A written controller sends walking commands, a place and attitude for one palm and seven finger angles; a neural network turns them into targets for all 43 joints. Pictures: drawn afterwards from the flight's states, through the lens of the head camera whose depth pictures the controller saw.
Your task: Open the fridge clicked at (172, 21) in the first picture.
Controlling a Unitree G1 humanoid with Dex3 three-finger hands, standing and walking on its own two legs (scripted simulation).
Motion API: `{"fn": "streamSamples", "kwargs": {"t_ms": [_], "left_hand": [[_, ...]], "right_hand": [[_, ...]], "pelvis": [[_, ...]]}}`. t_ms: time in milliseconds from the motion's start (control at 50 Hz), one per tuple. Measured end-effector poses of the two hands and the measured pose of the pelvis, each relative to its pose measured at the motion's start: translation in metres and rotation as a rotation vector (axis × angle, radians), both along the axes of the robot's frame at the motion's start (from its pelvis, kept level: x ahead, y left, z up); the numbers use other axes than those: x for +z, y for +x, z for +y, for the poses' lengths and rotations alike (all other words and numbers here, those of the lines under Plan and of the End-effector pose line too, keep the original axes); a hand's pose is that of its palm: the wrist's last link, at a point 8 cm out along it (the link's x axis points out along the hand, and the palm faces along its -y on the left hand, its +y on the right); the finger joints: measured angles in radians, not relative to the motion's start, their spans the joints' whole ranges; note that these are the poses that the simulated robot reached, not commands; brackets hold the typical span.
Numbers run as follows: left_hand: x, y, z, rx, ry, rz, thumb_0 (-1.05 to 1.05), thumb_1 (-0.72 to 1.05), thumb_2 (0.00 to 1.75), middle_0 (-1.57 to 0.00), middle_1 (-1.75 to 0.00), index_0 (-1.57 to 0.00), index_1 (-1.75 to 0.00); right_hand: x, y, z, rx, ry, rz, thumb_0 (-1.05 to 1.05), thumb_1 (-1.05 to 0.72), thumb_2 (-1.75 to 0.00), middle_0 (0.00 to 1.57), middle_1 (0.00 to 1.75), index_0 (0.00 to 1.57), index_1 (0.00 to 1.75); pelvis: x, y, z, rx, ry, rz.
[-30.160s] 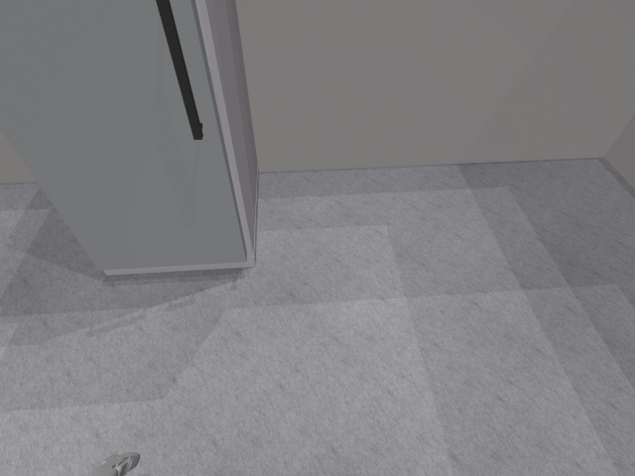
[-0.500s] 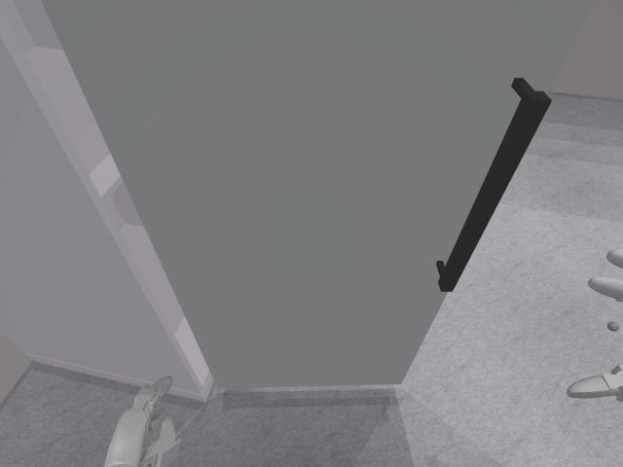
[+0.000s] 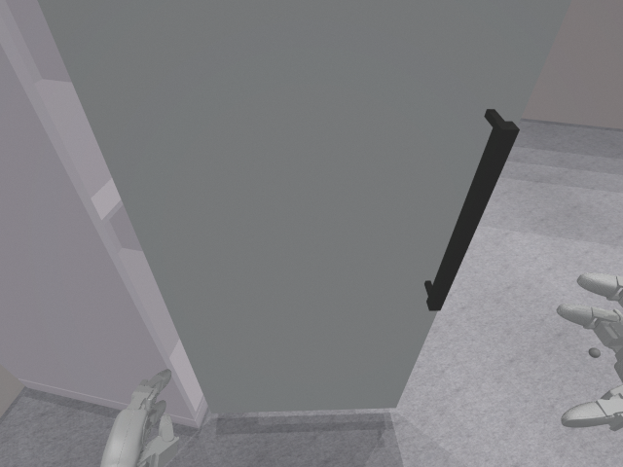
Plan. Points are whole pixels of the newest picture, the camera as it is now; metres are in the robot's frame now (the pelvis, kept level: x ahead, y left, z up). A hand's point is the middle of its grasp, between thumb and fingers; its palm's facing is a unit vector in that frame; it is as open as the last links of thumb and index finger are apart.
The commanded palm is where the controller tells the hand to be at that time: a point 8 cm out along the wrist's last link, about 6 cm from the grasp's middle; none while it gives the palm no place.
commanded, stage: draw the hand back to the body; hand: right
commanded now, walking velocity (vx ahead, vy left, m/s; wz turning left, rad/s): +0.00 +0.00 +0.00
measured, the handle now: (458, 226) +0.43 -0.23 +0.10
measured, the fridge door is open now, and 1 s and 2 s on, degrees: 76 76 76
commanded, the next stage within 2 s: step back with the hand held close in 1.04 s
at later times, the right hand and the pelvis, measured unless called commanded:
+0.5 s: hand (584, 321) +0.22 -0.27 +0.16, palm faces +0.46 +0.81 -0.36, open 10.4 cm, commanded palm +0.17 -0.30 +0.18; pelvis +0.02 +0.00 +0.02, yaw +2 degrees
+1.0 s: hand (561, 313) +0.23 -0.25 +0.17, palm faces +0.44 +0.81 -0.37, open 7.5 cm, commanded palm +0.18 -0.28 +0.19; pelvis +0.03 +0.02 +0.02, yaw +1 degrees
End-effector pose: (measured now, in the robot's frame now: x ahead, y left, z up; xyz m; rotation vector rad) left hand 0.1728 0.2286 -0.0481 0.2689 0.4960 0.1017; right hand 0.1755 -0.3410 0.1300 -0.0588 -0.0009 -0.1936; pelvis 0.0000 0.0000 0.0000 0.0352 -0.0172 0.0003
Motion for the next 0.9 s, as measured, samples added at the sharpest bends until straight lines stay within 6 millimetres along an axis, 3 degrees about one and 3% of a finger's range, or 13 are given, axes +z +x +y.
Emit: {"fn": "streamSamples", "kwargs": {"t_ms": [140,300,720,900], "left_hand": [[0.000,0.006,-0.016,-0.043,0.001,0.035,0.01,0.90,0.90,-0.20,-0.30,-0.21,-0.30],[-0.010,0.006,-0.024,-0.035,-0.037,0.100,0.01,0.90,0.90,-0.20,-0.30,-0.21,-0.30],[-0.003,0.033,0.010,0.010,-0.021,0.127,0.01,0.90,0.90,-0.20,-0.30,-0.21,-0.30],[-0.004,0.039,0.013,0.008,-0.030,0.142,0.01,0.90,0.90,-0.20,-0.30,-0.20,-0.30]], "right_hand": [[0.015,-0.003,0.000,-0.273,-0.221,-0.007,-0.01,0.33,-0.31,0.25,1.02,0.24,1.01],[0.041,-0.006,0.021,-0.287,-0.329,-0.074,-0.01,0.06,-0.43,0.24,0.86,0.24,0.86],[0.059,0.008,0.051,-0.254,-0.379,-0.100,0.01,-0.69,-0.80,0.22,0.42,0.21,0.42],[0.052,0.008,0.057,-0.257,-0.367,-0.062,0.01,-0.85,-0.88,0.21,0.33,0.21,0.32]], "pelvis": [[0.007,-0.004,-0.002,-0.001,-0.008,-0.022],[0.013,0.008,-0.004,0.014,-0.025,-0.041],[0.018,0.031,0.014,0.027,-0.035,-0.064],[0.019,0.034,0.020,0.025,-0.036,-0.061]]}}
